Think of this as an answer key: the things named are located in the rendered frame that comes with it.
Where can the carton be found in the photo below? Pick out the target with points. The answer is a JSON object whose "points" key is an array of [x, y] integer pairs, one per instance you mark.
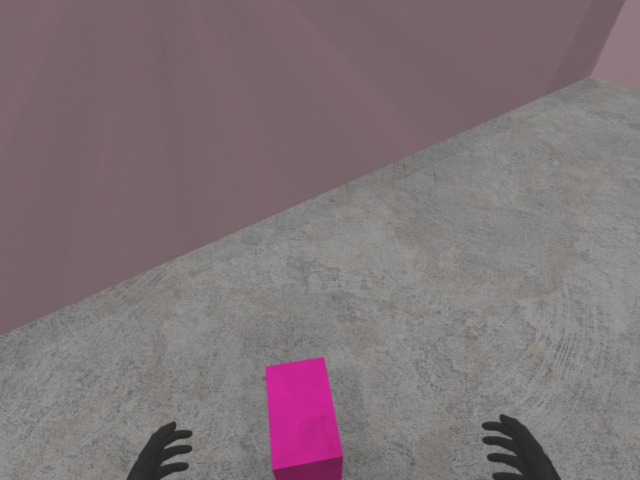
{"points": [[304, 438]]}

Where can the robot left hand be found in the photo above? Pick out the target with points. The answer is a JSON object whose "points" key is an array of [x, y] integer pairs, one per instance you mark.
{"points": [[147, 467]]}

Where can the robot right hand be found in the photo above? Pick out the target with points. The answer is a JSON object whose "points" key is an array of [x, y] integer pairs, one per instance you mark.
{"points": [[531, 460]]}

